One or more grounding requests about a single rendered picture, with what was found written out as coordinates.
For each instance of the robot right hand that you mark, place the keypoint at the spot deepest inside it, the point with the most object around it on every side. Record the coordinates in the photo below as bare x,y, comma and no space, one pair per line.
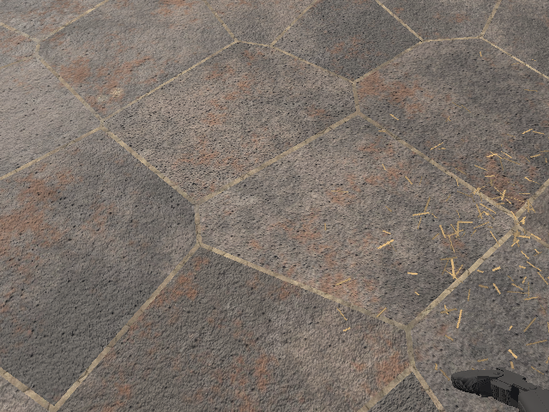
505,386

